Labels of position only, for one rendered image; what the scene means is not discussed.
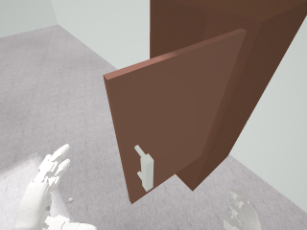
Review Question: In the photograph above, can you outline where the cupboard door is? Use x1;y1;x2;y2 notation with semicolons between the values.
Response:
103;28;247;204

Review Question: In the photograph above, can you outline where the robot left hand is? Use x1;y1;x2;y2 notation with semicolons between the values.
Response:
12;144;97;230

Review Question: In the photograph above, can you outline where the robot right hand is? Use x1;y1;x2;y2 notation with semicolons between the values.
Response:
224;187;262;230

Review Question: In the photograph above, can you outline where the handle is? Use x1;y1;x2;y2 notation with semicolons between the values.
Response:
134;145;154;192

